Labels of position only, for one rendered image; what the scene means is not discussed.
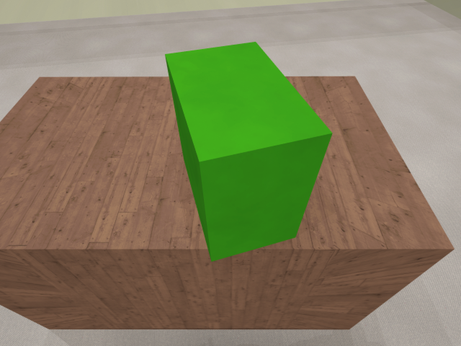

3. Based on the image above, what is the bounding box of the carton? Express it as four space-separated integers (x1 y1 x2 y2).
165 42 332 262

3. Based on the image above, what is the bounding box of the pedestal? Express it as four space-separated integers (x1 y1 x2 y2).
0 76 455 329

